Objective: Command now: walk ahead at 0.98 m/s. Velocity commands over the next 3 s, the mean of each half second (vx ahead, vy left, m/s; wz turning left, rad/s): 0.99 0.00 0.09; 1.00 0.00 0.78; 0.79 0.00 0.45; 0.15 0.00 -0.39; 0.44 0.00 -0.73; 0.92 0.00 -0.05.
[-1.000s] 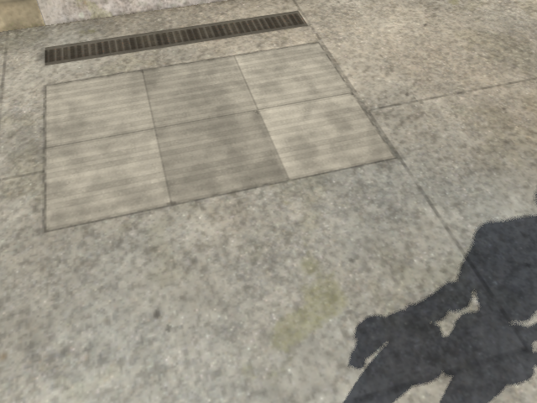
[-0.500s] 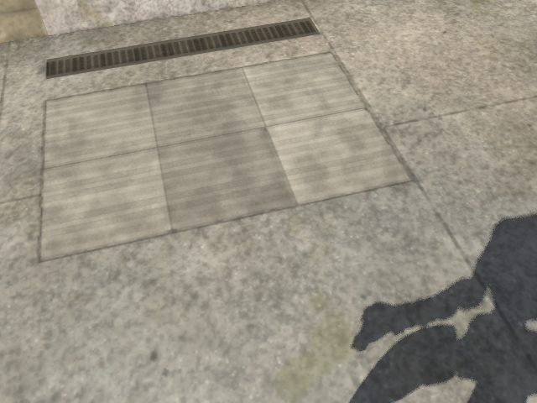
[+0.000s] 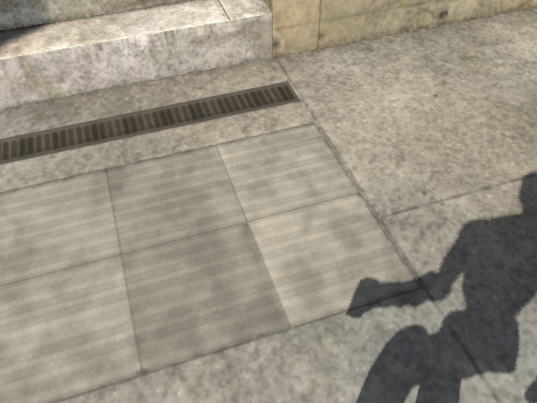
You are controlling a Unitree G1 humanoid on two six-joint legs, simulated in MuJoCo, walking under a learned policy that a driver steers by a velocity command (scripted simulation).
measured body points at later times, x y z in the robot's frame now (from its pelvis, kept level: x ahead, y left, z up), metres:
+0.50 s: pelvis +0.48 -0.03 +0.00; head +0.49 -0.02 +0.45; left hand +0.40 +0.24 -0.13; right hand +0.66 -0.26 -0.10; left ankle +0.59 +0.13 -0.65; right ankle +0.40 -0.10 -0.74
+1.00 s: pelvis +0.95 +0.09 +0.00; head +0.98 +0.10 +0.45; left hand +1.10 +0.38 -0.05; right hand +1.02 -0.20 -0.12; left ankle +0.84 +0.06 -0.74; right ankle +1.22 -0.01 -0.66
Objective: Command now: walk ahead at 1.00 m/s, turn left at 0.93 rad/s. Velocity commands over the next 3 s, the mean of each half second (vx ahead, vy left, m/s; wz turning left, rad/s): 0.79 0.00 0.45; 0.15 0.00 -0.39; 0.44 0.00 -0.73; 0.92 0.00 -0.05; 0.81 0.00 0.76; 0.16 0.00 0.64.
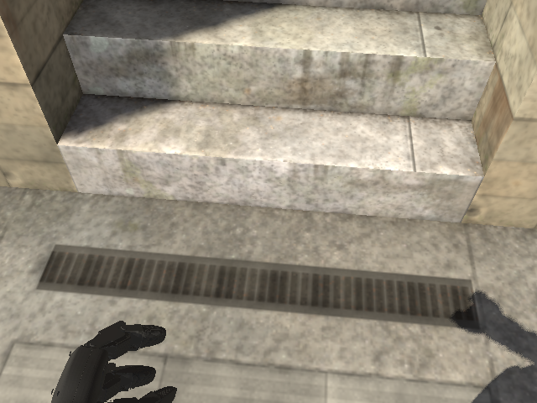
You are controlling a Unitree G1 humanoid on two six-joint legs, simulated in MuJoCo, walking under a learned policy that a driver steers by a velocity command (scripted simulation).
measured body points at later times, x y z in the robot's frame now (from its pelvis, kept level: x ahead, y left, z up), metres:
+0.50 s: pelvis +0.43 -0.02 -0.01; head +0.46 +0.00 +0.44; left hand +0.28 +0.22 -0.14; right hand +0.73 -0.16 -0.07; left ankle +0.58 +0.09 -0.72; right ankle +0.32 -0.17 -0.73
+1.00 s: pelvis +0.53 -0.02 +0.00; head +0.56 -0.04 +0.45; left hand +0.66 +0.24 -0.12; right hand +0.64 -0.30 -0.13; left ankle +0.59 +0.09 -0.74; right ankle +0.55 -0.12 -0.73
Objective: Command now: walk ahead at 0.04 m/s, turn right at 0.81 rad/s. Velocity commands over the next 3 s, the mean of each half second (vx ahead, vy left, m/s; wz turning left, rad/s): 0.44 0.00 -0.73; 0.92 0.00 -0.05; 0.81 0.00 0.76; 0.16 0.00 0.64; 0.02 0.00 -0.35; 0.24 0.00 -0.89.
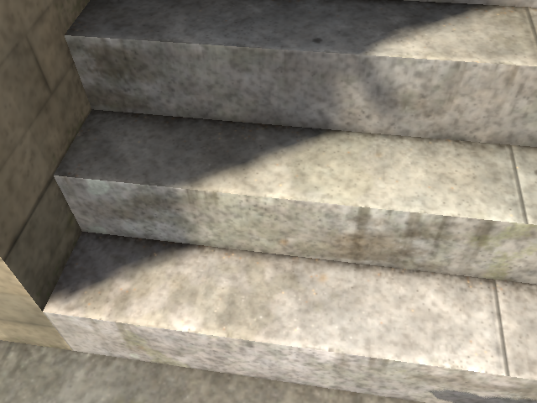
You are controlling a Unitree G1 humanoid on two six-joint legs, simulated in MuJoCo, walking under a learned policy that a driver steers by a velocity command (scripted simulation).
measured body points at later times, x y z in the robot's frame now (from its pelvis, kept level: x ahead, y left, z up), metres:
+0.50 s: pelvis +0.10 -0.01 +0.01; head +0.11 -0.01 +0.46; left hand +0.29 +0.22 -0.11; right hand +0.15 -0.32 -0.08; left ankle +0.15 +0.08 -0.73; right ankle +0.02 -0.10 -0.73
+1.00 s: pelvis +0.31 -0.12 +0.01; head +0.31 -0.13 +0.46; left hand +0.47 +0.11 -0.11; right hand +0.35 -0.39 -0.11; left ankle +0.34 +0.02 -0.54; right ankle +0.28 -0.19 -0.73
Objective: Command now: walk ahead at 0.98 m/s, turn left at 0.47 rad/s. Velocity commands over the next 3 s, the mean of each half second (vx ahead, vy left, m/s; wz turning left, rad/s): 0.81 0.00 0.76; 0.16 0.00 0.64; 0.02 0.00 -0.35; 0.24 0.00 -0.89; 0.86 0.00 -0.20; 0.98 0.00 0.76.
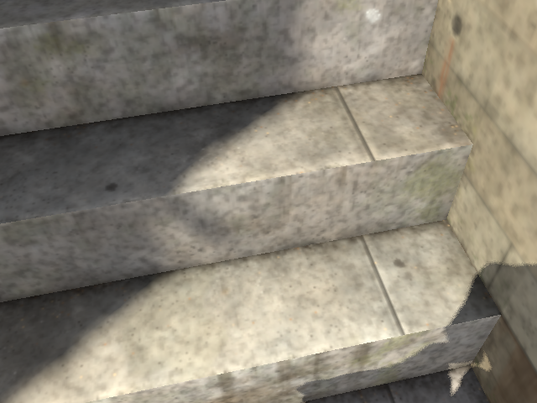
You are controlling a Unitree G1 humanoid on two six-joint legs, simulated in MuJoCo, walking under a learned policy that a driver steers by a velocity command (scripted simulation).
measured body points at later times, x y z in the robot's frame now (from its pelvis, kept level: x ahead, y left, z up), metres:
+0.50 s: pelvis +0.28 +0.08 +0.18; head +0.30 +0.10 +0.63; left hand +0.45 +0.36 +0.16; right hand +0.43 -0.14 +0.05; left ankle +0.23 +0.13 -0.53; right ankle +0.35 -0.03 -0.21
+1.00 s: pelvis +0.44 +0.14 +0.39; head +0.50 +0.15 +0.83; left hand +0.31 +0.40 +0.29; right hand +0.76 +0.15 +0.30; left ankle +0.37 +0.28 -0.18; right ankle +0.51 +0.07 -0.32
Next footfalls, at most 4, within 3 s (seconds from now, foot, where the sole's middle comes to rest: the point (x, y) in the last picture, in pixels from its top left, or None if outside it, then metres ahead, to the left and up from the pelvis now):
0.28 left None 0.27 0.14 -0.57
0.66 right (244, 307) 0.55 0.09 -0.36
1.16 left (99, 342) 0.48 0.35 -0.36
1.62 right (247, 315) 0.53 0.09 -0.36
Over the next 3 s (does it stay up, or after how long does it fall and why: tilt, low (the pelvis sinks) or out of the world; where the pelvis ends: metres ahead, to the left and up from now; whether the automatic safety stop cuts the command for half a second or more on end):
stays up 0.93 0.19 0.78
